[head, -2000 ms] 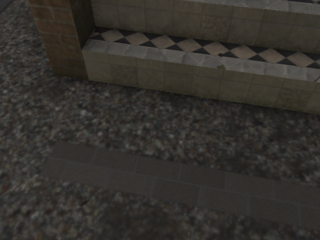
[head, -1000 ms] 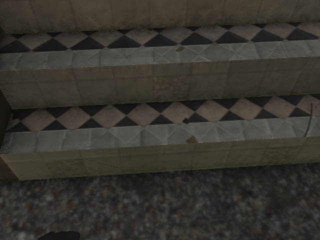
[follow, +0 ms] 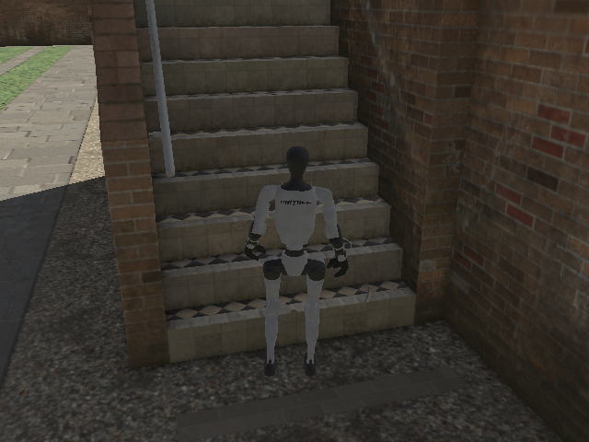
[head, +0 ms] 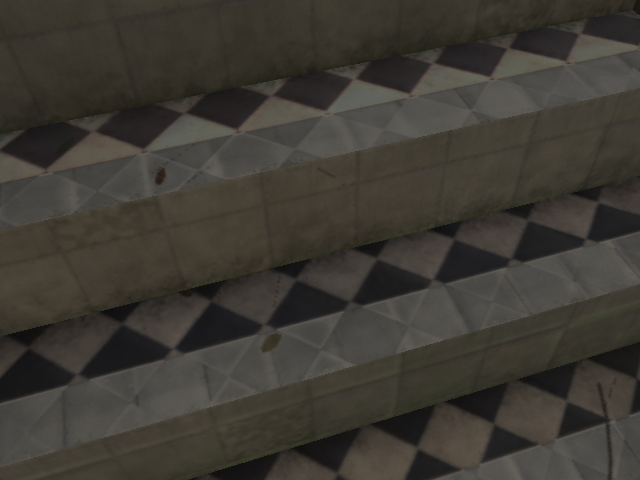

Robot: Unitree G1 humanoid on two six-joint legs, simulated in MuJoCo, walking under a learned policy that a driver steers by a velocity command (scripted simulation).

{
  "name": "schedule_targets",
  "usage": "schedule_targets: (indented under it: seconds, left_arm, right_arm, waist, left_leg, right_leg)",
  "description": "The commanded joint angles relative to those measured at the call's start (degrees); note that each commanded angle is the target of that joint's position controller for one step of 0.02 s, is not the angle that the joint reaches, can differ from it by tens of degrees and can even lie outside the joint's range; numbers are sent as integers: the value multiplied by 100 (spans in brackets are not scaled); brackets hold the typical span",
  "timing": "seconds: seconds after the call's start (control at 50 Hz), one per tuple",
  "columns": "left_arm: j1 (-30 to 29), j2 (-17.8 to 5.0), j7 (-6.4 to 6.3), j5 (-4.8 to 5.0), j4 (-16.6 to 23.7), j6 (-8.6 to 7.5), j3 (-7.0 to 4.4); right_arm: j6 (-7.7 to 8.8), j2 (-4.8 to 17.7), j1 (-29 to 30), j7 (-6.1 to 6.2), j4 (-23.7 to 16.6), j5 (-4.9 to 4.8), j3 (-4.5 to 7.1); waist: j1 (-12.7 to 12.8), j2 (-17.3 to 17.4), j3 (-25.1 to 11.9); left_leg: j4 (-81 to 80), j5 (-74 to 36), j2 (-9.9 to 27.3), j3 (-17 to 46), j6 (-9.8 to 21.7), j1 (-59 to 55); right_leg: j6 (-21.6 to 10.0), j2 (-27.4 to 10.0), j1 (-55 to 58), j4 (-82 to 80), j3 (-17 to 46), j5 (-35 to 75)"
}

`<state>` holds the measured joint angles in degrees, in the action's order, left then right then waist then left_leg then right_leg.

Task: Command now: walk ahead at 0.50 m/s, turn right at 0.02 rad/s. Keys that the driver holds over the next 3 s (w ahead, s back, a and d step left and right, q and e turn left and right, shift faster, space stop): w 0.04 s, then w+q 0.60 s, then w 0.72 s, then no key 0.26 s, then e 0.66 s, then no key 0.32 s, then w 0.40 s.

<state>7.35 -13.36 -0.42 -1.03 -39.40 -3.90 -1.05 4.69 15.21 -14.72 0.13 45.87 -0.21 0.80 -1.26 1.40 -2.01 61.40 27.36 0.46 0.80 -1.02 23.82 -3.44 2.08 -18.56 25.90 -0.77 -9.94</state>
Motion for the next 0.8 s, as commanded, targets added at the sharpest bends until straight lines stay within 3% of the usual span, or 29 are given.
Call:
schedule_targets:
  seconds: [0.02, 0.06, 0.1, 0.14, 0.16, 0.22, 0.3, 0.34, 0.38, 0.4, 0.42, 0.44, 0.46, 0.48, 0.5, 0.52, 0.54, 0.56, 0.58, 0.6, 0.62, 0.64, 0.66, 0.7, 0.72, 0.74, 0.76, 0.78, 0.8]
  left_arm:
    - [811, -675, 29, 81, -132, 89, -236]
    - [645, -562, -17, -31, -264, 83, -179]
    - [895, -470, -32, -120, -529, 74, -165]
    - [1706, -553, -30, -21, -1006, 87, -202]
    - [1894, -523, -45, 2, -1177, 97, -192]
    - [2292, -273, -155, -6, -1526, 161, -105]
    - [2210, -280, -264, -37, -1639, 229, 3]
    - [1904, -347, -356, 0, -1570, 173, 38]
    - [1843, -520, -440, 75, -1513, 232, 53]
    - [1685, -1035, -493, 283, -1478, 291, -72]
    - [2138, -1144, -462, 302, -1613, 367, -78]
    - [2068, -1470, -439, 308, -1494, 302, -154]
    - [1833, -1556, -428, 227, -1356, 356, -154]
    - [1624, -1490, -411, 197, -1049, 337, -185]
    - [1289, -1313, -261, 77, -630, 206, -116]
    - [888, -971, 118, -45, -771, -18, -140]
    - [244, -632, 324, 31, -588, -91, -172]
    - [276, -182, 454, 109, -367, -178, -5]
    - [-192, 247, 442, 133, 13, -194, 122]
    - [1, 421, 414, 206, 86, -122, 212]
    - [541, 472, 356, 259, 171, -4, 272]
    - [966, 438, 316, 277, 166, 33, 296]
    - [944, 456, 213, 249, 365, 78, 375]
    - [268, 41, -7, 141, 597, 240, 354]
    - [240, 113, -90, 113, 485, 312, 356]
    - [304, 139, -119, 128, 501, 318, 344]
    - [-40, 397, -151, 193, 574, 297, 409]
    - [-178, 452, -116, 317, 804, 223, 438]
    - [-384, 449, -44, 335, 966, 134, 475]
  right_arm:
    - [-13, 431, 72, 15, -344, 54, 118]
    - [-60, 212, 35, 55, -326, 82, 89]
    - [-141, -89, -332, 84, -116, 8, 46]
    - [-249, -144, -168, 218, -225, -236, 74]
    - [-260, -272, 178, 238, -440, -261, 28]
    - [-207, -606, 775, 142, -855, -172, -150]
    - [-235, -982, 1424, 103, -1504, -144, -419]
    - [-182, -930, 2039, 80, -2037, -64, -528]
    - [-106, -879, 2422, -67, -2519, 48, -635]
    - [-105, -1101, 2619, -106, -2700, 81, -801]
    - [-134, -986, 2295, -50, -2493, -6, -688]
    - [-147, -672, 1506, -100, -2174, -25, -466]
    - [-194, -269, 572, -166, -1912, 57, -276]
    - [-177, 335, -29, -221, -1679, 128, -39]
    - [-204, 1275, -865, -130, -1391, 208, 292]
    - [-396, 1604, -1496, 109, -886, 347, 371]
    - [-412, 1256, -1553, 132, -468, 358, 270]
    - [-401, 795, -1368, 75, -292, 248, 141]
    - [-358, 192, -998, -32, -102, 98, -17]
    - [-396, -402, -271, -79, -7, 96, -166]
    - [-370, -782, 548, -165, -114, 290, -248]
    - [-328, -836, 742, -225, -78, 325, -296]
    - [-328, -558, 797, -283, -106, 291, -224]
    - [-212, -192, 991, -195, -172, 289, -182]
    - [-124, -182, 710, -169, 55, 433, -225]
    - [-107, -161, 432, -132, 142, 471, -246]
    - [-163, -53, -258, -140, 389, 529, -198]
    - [-189, 6, -701, -132, 556, 520, -160]
    - [-209, -27, -912, -112, 555, 507, -142]
  waist:
    - [259, -526, 82]
    - [67, -682, 178]
    - [32, -851, -116]
    - [299, -920, 134]
    - [343, -881, 367]
    - [366, -360, 563]
    - [313, -454, 858]
    - [261, -549, 967]
    - [127, -375, 633]
    - [13, -506, 309]
    - [-38, -677, -428]
    - [-297, -1324, -993]
    - [-780, -1900, -1800]
    - [-1046, -1577, -2231]
    - [-1313, 537, -2535]
    - [-1163, 1920, -2904]
    - [-936, 1285, -2249]
    - [-627, 946, -1562]
    - [-287, 407, -327]
    - [355, 142, 240]
    - [788, 130, 500]
    - [1041, 334, 473]
    - [1147, 249, 323]
    - [1074, 80, 381]
    - [941, 315, 158]
    - [805, 411, 181]
    - [349, 589, 458]
    - [246, 507, 764]
    - [162, 337, 773]
  left_leg:
    - [1894, -357, 431, 170, -118, 2493]
    - [2272, -922, 406, 91, -205, 2158]
    - [3511, -842, 187, -73, -317, 2115]
    - [5711, -31, 17, 193, -274, 3714]
    - [6296, 169, 24, 392, -193, 4593]
    - [6930, 19, 77, 786, 59, 6118]
    - [7680, -37, 123, 536, 47, 6872]
    - [6465, -183, 282, 175, 45, 6279]
    - [4218, -1175, 584, -442, 77, 4353]
    - [2541, -88, 532, -888, 334, 2486]
    - [2478, 55, -38, -1378, 452, 1472]
    - [2335, 715, -556, -1728, 627, 926]
    - [1491, 927, -825, -1337, 902, 633]
    - [748, 513, -763, -4, 1314, -181]
    - [-1253, 681, 525, 3146, 2072, -1960]
    - [-3911, -493, 1086, 5501, 2189, -2843]
    - [-4063, -430, 1280, 5514, 1742, -2558]
    - [-3717, -572, 1398, 4990, 1685, -1920]
    - [-3261, -417, 1094, 3909, 1474, -1041]
    - [-3127, -180, 746, 2558, 1205, -330]
    - [-2577, -562, 437, 1465, 627, 219]
    - [-2735, -1065, 439, 986, 619, 472]
    - [-3142, -1099, 417, 527, 501, 729]
    - [-3920, -1131, 547, 350, 827, 1715]
    - [-4155, -1581, 881, 552, 1178, 1336]
    - [-4264, -1833, 989, 447, 1237, 812]
    - [-4467, -2192, 1279, 831, 1361, -209]
    - [-4257, -2392, 1326, 653, 1154, -1300]
    - [-4236, -2615, 1310, 567, 1053, -1992]
  right_leg:
    - [-1173, -1694, 1378, -1280, 2100, -428]
    - [-1151, -1467, 701, -1487, 1542, 375]
    - [-1306, -1546, 604, -1297, 1068, 1542]
    - [-1390, -1893, 1218, -1318, 1340, 543]
    - [-1262, -2014, 1600, -1328, 1428, 93]
    - [-873, -2199, 2366, -1264, 1276, -562]
    - [-552, -2293, 2002, -1454, 632, -169]
    - [-303, -1871, 1299, -1709, -75, 561]
    - [-336, -1558, 81, -2396, -485, 928]
    - [-467, -1673, -603, -3057, -579, 2200]
    - [-662, -1672, 180, -2465, -775, 5214]
    - [-738, -1880, 1140, -1433, -895, 9274]
    - [-688, -1978, 2287, -81, -848, 11821]
    - [-543, -1864, 1906, 1230, -639, 11881]
    - [-201, -1070, -198, 3506, -357, 8428]
    - [108, 32, -1250, 5424, 513, 601]
    - [51, 53, -2471, 7557, 1116, 9]
    - [-65, 9, -3368, 8825, 1051, -241]
    - [-137, -78, -4223, 9182, 774, -431]
    - [-136, -178, -4396, 9331, 666, -609]
    - [7, -103, -4195, 10009, 424, -1238]
    - [56, 52, -4283, 10402, 324, -1157]
    - [85, 46, -4062, 9637, 199, -671]
    - [242, 73, -3427, 8805, 23, 551]
    - [312, 298, -3651, 10101, -301, 685]
    - [298, 396, -4068, 10713, -52, 543]
    - [247, 658, -5352, 12105, 297, -572]
    - [135, 557, -6516, 12213, 749, -1281]
    - [101, 500, -7043, 11716, 804, -1491]
